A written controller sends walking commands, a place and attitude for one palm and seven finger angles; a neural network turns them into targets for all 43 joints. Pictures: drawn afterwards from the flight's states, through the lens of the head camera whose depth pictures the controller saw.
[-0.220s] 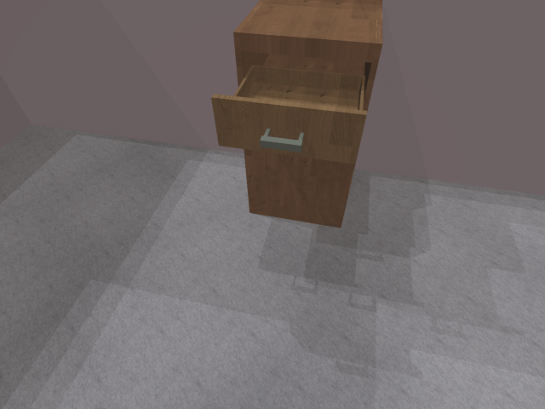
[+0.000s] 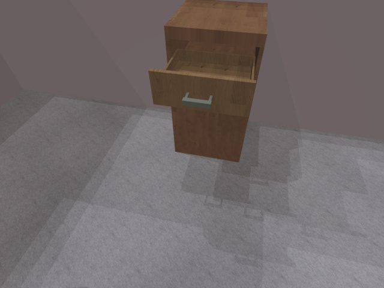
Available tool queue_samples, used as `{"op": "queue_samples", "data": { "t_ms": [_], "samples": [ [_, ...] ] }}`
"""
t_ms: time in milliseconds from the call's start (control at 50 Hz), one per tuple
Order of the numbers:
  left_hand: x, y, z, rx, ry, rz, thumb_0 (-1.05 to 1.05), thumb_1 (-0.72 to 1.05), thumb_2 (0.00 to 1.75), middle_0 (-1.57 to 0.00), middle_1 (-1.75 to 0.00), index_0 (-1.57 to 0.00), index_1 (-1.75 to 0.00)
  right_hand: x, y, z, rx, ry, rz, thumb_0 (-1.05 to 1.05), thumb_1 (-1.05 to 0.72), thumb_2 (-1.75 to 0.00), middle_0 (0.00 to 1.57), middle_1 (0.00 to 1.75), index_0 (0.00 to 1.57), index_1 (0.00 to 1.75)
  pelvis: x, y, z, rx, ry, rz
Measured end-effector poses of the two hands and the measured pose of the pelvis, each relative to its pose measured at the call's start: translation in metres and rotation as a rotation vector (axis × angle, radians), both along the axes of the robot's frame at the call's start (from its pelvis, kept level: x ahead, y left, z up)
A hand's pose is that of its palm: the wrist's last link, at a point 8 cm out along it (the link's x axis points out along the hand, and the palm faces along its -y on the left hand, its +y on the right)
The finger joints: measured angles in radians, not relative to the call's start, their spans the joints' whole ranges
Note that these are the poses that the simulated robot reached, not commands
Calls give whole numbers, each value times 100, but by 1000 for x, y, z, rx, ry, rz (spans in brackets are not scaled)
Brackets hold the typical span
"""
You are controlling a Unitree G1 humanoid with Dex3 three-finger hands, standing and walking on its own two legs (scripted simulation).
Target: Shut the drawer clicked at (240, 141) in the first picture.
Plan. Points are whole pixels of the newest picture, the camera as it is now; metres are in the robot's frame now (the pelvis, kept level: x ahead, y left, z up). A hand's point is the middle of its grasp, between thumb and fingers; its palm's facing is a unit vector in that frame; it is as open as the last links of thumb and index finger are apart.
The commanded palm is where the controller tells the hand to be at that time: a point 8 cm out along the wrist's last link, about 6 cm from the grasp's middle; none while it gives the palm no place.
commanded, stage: stand and wait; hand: left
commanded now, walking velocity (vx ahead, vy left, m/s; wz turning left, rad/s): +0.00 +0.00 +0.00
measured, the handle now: (197, 99) +0.79 +0.02 -0.05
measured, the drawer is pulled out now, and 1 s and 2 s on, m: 0.30 0.30 0.30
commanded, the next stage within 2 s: look at it before walking up in 0.60 s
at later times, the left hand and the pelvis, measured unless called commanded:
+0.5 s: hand out of the picture +0.06 +0.23 -0.15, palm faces -0.04 -0.94 -0.34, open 7.4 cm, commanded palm none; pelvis +0.00 -0.01 +0.00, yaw +0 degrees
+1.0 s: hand out of the picture +0.07 +0.23 -0.15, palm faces -0.04 -0.94 -0.33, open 7.4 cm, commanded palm none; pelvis +0.00 -0.01 +0.00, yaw +0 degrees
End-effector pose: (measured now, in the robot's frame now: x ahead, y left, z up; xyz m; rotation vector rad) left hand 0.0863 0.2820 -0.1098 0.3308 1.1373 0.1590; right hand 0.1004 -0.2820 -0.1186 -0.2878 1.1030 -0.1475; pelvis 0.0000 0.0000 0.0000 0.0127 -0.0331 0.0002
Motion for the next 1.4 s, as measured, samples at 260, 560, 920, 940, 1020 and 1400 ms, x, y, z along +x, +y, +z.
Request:
{"op": "queue_samples", "data": {
  "t_ms": [260,560,920,940,1020,1400],
  "samples": [
    [-29,-8,-8,-11,81,31,0,90,90,-20,-30,-21,-30,-39,-11,-6,-7,113,-42,0,-91,-90,21,30,21,30,-3,-7,2,-3,-1,1],
    [-32,-5,-5,7,92,38,0,90,90,-20,-30,-20,-30,-54,-16,-8,-7,147,-61,0,-91,-90,20,30,20,30,-5,-10,3,-4,-3,-2],
    [-24,-10,-5,-5,65,28,0,90,90,-20,-30,-20,-30,-44,-15,-4,-6,114,-55,0,-91,-90,21,30,21,30,-4,-11,4,-5,-3,-4],
    [-24,-9,-5,-6,66,29,0,90,90,-20,-30,-20,-30,-44,-15,-4,-7,115,-55,0,-91,-90,21,30,21,30,-4,-11,4,-5,-3,-4],
    [-27,-9,-6,-8,76,31,0,90,90,-20,-30,-20,-30,-46,-15,-4,-11,123,-57,0,-91,-90,21,30,21,30,-3,-11,4,-6,-2,-5],
    [-30,-6,-8,-11,102,38,0,90,90,-20,-30,-20,-30,-48,-9,-5,-7,142,-63,0,-91,-90,21,30,21,30,0,-7,5,-7,0,-10]
  ]
}}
